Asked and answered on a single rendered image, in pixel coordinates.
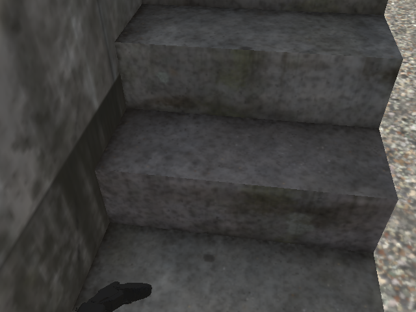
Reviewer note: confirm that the robot left hand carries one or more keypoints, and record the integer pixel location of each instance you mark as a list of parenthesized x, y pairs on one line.
[(115, 295)]

